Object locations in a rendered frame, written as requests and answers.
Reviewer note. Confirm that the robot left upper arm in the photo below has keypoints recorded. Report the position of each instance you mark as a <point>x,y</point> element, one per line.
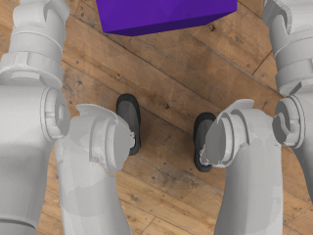
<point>32,119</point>

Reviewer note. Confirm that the carton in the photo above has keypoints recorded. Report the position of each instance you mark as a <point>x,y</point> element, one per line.
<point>141,17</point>

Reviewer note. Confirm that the left robot thigh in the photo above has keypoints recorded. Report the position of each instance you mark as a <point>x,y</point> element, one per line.
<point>93,149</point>

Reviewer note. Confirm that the right robot forearm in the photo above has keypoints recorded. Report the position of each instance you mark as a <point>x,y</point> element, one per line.
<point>290,24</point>

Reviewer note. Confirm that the robot right upper arm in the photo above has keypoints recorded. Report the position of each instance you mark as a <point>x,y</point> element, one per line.
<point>293,126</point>

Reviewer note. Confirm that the robot right shin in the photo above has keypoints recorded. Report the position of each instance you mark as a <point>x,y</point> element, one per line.
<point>207,154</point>

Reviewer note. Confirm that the left robot forearm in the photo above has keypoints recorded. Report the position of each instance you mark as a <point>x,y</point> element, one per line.
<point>36,44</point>

